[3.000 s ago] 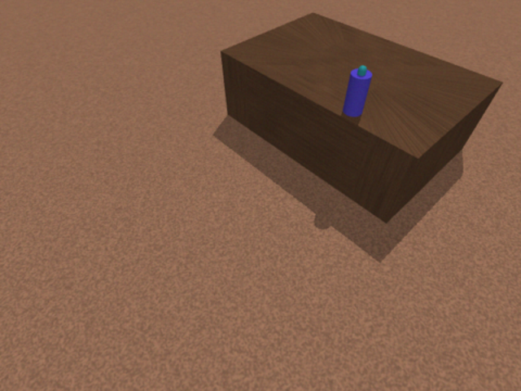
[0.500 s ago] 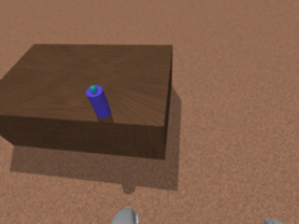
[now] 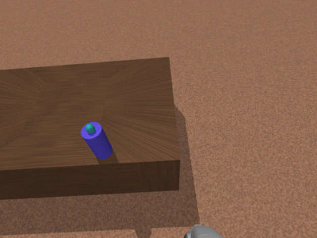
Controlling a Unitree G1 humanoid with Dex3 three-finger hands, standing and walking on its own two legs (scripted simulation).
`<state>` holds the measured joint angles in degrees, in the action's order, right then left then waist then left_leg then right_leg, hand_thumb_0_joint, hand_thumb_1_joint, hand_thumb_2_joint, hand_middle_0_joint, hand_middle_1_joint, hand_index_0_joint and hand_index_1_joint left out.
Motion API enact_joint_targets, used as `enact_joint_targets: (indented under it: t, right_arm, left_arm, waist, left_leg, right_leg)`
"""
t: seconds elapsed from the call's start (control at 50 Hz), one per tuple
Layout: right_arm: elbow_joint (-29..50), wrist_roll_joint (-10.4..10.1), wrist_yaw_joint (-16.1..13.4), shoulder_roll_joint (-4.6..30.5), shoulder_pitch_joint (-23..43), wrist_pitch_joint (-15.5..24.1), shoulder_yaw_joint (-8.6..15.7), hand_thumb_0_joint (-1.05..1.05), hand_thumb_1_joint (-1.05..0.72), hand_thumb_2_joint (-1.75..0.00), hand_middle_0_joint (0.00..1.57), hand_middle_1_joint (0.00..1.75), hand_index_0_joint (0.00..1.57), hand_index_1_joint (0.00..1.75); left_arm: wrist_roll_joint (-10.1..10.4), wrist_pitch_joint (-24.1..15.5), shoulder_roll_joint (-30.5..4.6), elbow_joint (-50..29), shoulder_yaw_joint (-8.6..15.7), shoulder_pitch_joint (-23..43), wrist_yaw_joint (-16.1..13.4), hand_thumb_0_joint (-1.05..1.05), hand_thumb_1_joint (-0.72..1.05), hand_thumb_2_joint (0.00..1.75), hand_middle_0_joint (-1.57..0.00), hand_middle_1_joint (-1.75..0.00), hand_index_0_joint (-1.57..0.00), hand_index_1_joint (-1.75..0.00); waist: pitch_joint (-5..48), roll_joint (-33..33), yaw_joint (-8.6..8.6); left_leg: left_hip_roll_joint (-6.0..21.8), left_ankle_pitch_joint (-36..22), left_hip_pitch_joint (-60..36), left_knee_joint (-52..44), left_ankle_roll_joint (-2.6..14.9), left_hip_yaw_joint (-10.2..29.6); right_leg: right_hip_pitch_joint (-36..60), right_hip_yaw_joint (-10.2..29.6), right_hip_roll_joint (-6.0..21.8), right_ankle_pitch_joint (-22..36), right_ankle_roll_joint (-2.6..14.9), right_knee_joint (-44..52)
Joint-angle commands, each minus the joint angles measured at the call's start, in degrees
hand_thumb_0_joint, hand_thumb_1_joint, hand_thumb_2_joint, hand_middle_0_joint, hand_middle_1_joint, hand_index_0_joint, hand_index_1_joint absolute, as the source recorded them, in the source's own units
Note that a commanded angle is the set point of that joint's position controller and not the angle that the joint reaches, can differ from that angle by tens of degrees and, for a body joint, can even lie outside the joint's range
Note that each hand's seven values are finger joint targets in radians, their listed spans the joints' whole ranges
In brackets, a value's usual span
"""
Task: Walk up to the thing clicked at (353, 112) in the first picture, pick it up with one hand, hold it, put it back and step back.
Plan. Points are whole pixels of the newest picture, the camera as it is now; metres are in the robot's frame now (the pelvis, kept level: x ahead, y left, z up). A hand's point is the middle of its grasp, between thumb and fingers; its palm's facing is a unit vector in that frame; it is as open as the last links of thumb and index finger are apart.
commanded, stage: walk up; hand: left
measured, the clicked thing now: (96, 139) +0.54 +0.28 -0.22
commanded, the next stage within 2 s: stand in 1.90 s
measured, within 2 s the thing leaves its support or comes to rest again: neither
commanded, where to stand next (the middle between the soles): +0.16 +0.07 m, yaw -3 degrees
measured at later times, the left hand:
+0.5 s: hand out of the picture +0.16 +0.39 -0.16, palm faces -0.09 -0.91 -0.40, open 7.4 cm
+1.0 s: hand (49, 215) +0.23 +0.34 -0.13, palm faces -0.10 -0.93 -0.36, open 7.4 cm
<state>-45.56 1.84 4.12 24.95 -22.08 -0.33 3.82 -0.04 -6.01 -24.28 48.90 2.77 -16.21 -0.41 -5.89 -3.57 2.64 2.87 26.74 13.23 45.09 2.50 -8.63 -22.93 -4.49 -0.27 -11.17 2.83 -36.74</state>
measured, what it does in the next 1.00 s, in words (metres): walks ahead: left foot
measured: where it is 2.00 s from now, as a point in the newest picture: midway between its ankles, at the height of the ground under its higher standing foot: outside the picture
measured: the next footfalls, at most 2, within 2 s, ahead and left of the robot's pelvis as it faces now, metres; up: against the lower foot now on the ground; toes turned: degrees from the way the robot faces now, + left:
left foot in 0.30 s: +0.19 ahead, +0.24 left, +0.00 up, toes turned +0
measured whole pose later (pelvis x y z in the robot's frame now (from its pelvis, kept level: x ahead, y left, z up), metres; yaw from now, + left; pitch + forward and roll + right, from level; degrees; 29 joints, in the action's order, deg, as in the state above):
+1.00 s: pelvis +0.11 +0.09 +0.02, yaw -5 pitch -2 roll +0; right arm -62.7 0.3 0.4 22.1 -2.7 1.6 0.3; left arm -0.2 0.2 -20.7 63.2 0.6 -4.2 1.1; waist -3.5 -0.8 0.1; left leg 5.3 13.2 13.7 29.3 -2.5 -4.9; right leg -13.0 0.1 1.3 -16.3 -0.6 -31.2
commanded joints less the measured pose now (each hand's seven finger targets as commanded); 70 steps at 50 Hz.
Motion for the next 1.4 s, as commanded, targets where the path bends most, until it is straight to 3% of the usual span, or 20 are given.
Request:
enact_joint_targets:
  t: [0.0, 0.08, 0.2, 0.26, 0.28, 0.3, 0.32, 0.34, 0.36, 0.44, 0.48, 0.5, 0.52, 0.56, 0.62, 0.7, 0.86, 0.94, 1.12, 1.38]
  right_arm:
    - [7.2, 0.0, -1.7, 13.7, 4.0, 0.0, 4.0, 0.0, -0.9, -0.9, 0.2, 0.3, 0.2, 0.3]
    - [3.8, 0.1, -0.8, 12.5, 0.8, 0.0, 4.2, 0.0, -0.9, -0.9, 0.2, 0.3, 0.2, 0.3]
    - [0.4, -1.2, -1.1, 8.8, 1.7, 0.7, 3.8, 0.0, -0.9, -0.9, 0.2, 0.3, 0.2, 0.3]
    - [-3.5, -1.0, -2.8, 9.3, -1.6, 2.1, 3.9, 0.0, -0.9, -0.9, 0.2, 0.3, 0.2, 0.3]
    - [-3.5, -0.6, -3.4, 11.2, -1.6, 2.7, 4.0, 0.0, -0.9, -0.9, 0.2, 0.3, 0.2, 0.3]
    - [-1.7, -0.1, -3.7, 15.8, 1.4, 3.4, 4.1, 0.0, -0.9, -0.9, 0.2, 0.3, 0.2, 0.3]
    - [-0.7, -1.0, -3.7, 20.0, 6.8, 3.3, 4.7, 0.0, -0.9, -0.9, 0.2, 0.3, 0.2, 0.3]
    - [-0.3, -0.7, -3.9, 17.4, 10.7, 3.3, 4.1, 0.0, -0.9, -0.9, 0.2, 0.3, 0.2, 0.3]
    - [-0.5, -0.6, -4.0, 15.4, 12.1, 3.3, 3.1, 0.0, -0.9, -0.9, 0.2, 0.3, 0.2, 0.3]
    - [-2.8, -0.9, -4.1, 14.9, 13.7, 3.3, 2.2, 0.0, -0.9, -0.9, 0.2, 0.3, 0.2, 0.3]
    - [-3.2, -1.5, -4.4, 11.6, 12.5, 3.3, 0.8, 0.0, -0.9, -0.9, 0.2, 0.3, 0.2, 0.3]
    - [-3.7, -2.1, -4.6, 9.9, 11.7, 3.3, 0.4, 0.0, -0.9, -0.9, 0.2, 0.3, 0.2, 0.3]
    - [-5.0, -2.2, -4.9, 9.8, 11.5, 3.4, 0.6, 0.0, -0.9, -0.9, 0.2, 0.3, 0.2, 0.3]
    - [-6.5, -1.8, -5.2, 12.5, 12.9, 4.0, 1.1, 0.0, -0.9, -0.9, 0.2, 0.3, 0.2, 0.3]
    - [-8.0, -1.7, -5.4, 12.6, 13.8, 4.4, 0.4, 0.0, -0.9, -0.9, 0.2, 0.3, 0.2, 0.3]
    - [-10.0, -2.0, -5.5, 11.2, 15.6, 4.1, -0.2, 0.0, -0.9, -0.9, 0.2, 0.3, 0.2, 0.3]
    - [-13.3, -2.0, -4.9, 9.2, 20.0, 3.1, -1.1, 0.0, -0.9, -0.9, 0.2, 0.3, 0.2, 0.3]
    - [-14.8, -1.9, -4.6, 8.6, 20.9, 2.8, -1.4, 0.0, -0.9, -0.9, 0.2, 0.3, 0.2, 0.3]
    - [-16.4, -1.5, -4.7, 8.2, 21.1, 2.9, -1.6, 0.0, -0.9, -0.9, 0.2, 0.3, 0.2, 0.3]
    - [-16.5, -1.4, -4.9, 8.0, 20.0, 3.3, -1.4, 0.0, -0.9, -0.9, 0.2, 0.3, 0.2, 0.3]
  left_arm:
    - [0.8, -0.6, -20.4, -3.1, 6.3, -9.7, -3.0, 0.0, 0.9, 0.9, -0.2, -0.3, -0.2, -0.3]
    - [0.0, -0.8, -17.3, -4.1, 5.4, -5.1, -2.9, 0.0, 0.9, 0.9, -0.2, -0.3, -0.2, -0.3]
    - [-1.5, 0.3, -15.8, -5.6, 4.1, 1.7, -1.2, 0.0, 0.9, 0.9, -0.2, -0.3, -0.2, -0.3]
    - [-1.1, 2.4, -12.0, -4.5, 2.6, 3.3, -0.9, 0.0, 0.9, 0.9, -0.2, -0.3, -0.2, -0.3]
    - [-0.8, 3.1, -8.9, -4.0, 1.5, 2.1, -0.9, 0.0, 0.9, 0.9, -0.2, -0.3, -0.2, -0.3]
    - [0.0, 3.4, -6.7, -4.1, 0.9, 0.5, -1.0, 0.0, 0.9, 0.9, -0.2, -0.3, -0.2, -0.3]
    - [-0.2, 3.7, -12.0, -1.7, 2.2, 0.6, -1.8, 0.0, 0.9, 0.9, -0.2, -0.3, -0.2, -0.3]
    - [-0.3, 3.6, -13.6, -0.1, 2.6, -0.2, -1.6, 0.0, 0.9, 0.9, -0.2, -0.3, -0.2, -0.3]
    - [0.0, 3.4, -12.1, 1.7, 2.4, -1.8, -1.5, 0.0, 0.9, 0.9, -0.2, -0.3, -0.2, -0.3]
    - [-0.3, 3.5, -10.1, 5.9, 2.8, -3.8, -0.6, 0.0, 0.9, 0.9, -0.2, -0.3, -0.2, -0.3]
    - [-1.4, 3.5, -12.0, 5.2, 3.4, -0.8, -0.6, 0.0, 0.9, 0.9, -0.2, -0.3, -0.2, -0.3]
    - [-1.4, 3.5, -14.3, 4.1, 3.6, 2.1, -0.4, 0.0, 0.9, 0.9, -0.2, -0.3, -0.2, -0.3]
    - [-0.9, 3.8, -14.0, 3.7, 3.0, 6.4, -0.1, 0.0, 0.9, 0.9, -0.2, -0.3, -0.2, -0.3]
    - [-0.2, 4.2, -10.8, 4.5, 1.8, 6.2, 0.2, 0.0, 0.9, 0.9, -0.2, -0.3, -0.2, -0.3]
    - [-0.2, 4.5, -9.9, 6.4, 1.4, 5.5, 0.3, 0.0, 0.9, 0.9, -0.2, -0.3, -0.2, -0.3]
    - [0.0, 4.8, -10.1, 7.6, 1.1, 8.1, 0.4, 0.0, 0.9, 0.9, -0.2, -0.3, -0.2, -0.3]
    - [-0.2, 4.8, -9.7, 10.1, 0.6, 13.1, 0.4, 0.0, 0.9, 0.9, -0.2, -0.3, -0.2, -0.3]
    - [-0.5, 4.8, -9.5, 11.1, 0.6, 14.8, 0.5, 0.0, 0.9, 0.9, -0.2, -0.3, -0.2, -0.3]
    - [-0.3, 5.2, -8.8, 11.8, 1.1, 16.4, 0.9, 0.0, 0.9, 0.9, -0.2, -0.3, -0.2, -0.3]
    - [-0.4, 5.7, -7.8, 12.0, 1.3, 15.6, 1.0, 0.0, 0.9, 0.9, -0.2, -0.3, -0.2, -0.3]
  waist:
    - [6.1, 5.4, -6.02]
    - [2.7, 8.9, -2.91]
    - [3.5, 16.3, -1.99]
    - [5.7, 9.3, 0.69]
    - [5.0, 1.9, 0.87]
    - [5.0, -7.9, -0.42]
    - [3.1, -7.4, -1.16]
    - [1.5, -3.3, -3.11]
    - [2.4, -4.7, -3.98]
    - [6.0, -9.9, -5.11]
    - [6.4, -4.9, -4.77]
    - [6.8, 0.7, -3.24]
    - [6.6, 3.5, -1.15]
    - [8.1, -2.4, -2.35]
    - [10.4, -0.1, -3.18]
    - [10.5, 0.4, -2.72]
    - [7.8, 5.2, -1.98]
    - [7.2, 7.4, -1.8]
    - [7.9, 6.3, -2.28]
    - [9.2, 4.3, -2.44]
  left_leg:
    - [1.9, 7.9, 27.9, 25.8, -1.6, 13.3]
    - [4.8, -2.5, 23.6, 20.0, -1.81, 12.8]
    - [2.4, -10.1, 4.5, 1.2, -2.51, 5.2]
    - [-1.8, -11.3, -7.0, -7.6, -2.87, 2.7]
    - [2.9, -4.7, -5.5, -15.0, -1.51, 10.4]
    - [17.6, 5.4, 0.0, -26.5, 4.29, 34.4]
    - [23.0, 12.3, 9.8, -29.2, 11.45, 41.2]
    - [20.3, 9.9, 10.9, -26.5, 11.2, 35.8]
    - [16.8, 5.0, 8.9, -23.7, 9.22, 29.2]
    - [12.3, -11.6, 9.4, -15.7, 5.33, 18.8]
    - [10.3, -14.4, 12.6, -12.1, 2.03, 16.1]
    - [6.7, -13.4, 11.4, -9.8, -0.07, 13.2]
    - [4.1, -9.5, 5.2, -11.1, -0.8, 10.6]
    - [8.1, -12.3, 2.9, -15.5, 0.96, 15.1]
    - [10.7, -21.9, 2.1, -16.4, 3.22, 16.2]
    - [8.0, -22.0, 1.3, -16.8, 0.87, 12.2]
    - [5.5, -17.0, -2.4, -18.2, -0.75, 8.3]
    - [5.1, -15.8, -5.3, -20.2, -1.24, 7.3]
    - [5.5, -19.3, -7.3, -24.3, -2.54, 6.5]
    - [6.4, -22.4, -8.2, -26.6, -2.37, 6.5]
  right_leg:
    - [20.9, 43.5, 26.9, -16.7, 16.84, 18.6]
    - [10.6, 24.2, 16.9, -7.7, 11.25, 15.2]
    - [-7.4, 12.1, 10.7, -9.2, 8.55, 11.1]
    - [-13.4, 8.8, 6.7, -15.4, 4.84, -2.0]
    - [-14.5, 6.3, 4.2, -16.1, 2.94, -9.3]
    - [-15.2, 5.0, -1.2, -17.4, -0.89, -18.4]
    - [-9.2, 8.5, 1.8, -22.4, -1.03, -22.0]
    - [-7.3, 8.3, 3.2, -20.7, -1.37, -22.0]
    - [-7.0, 7.8, 3.3, -19.4, -1.18, -19.5]
    - [5.3, 2.7, 1.8, -11.2, -0.46, -3.4]
    - [10.0, 7.8, 4.3, -4.4, 0.92, 2.6]
    - [6.9, 15.4, 8.0, -3.5, 3.1, 4.6]
    - [1.4, 15.6, 8.6, -3.0, 3.95, 3.9]
    - [3.2, 8.3, 5.2, 2.8, 1.19, -0.7]
    - [7.8, 6.5, 4.7, 4.2, -0.11, -0.7]
    - [9.7, 8.5, 5.9, 9.4, 0.7, 2.2]
    - [7.4, 11.2, 7.6, 4.7, 0.54, 11.4]
    - [6.5, 12.2, 8.0, 0.6, 0.15, 15.8]
    - [10.2, 11.5, 7.5, 3.3, -0.7, 18.9]
    - [13.4, 9.8, 6.7, 8.3, -1.39, 18.5]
